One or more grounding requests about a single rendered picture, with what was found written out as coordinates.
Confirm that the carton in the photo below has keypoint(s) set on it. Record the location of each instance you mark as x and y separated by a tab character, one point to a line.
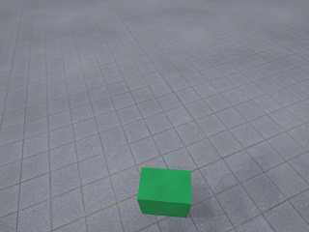
165	192

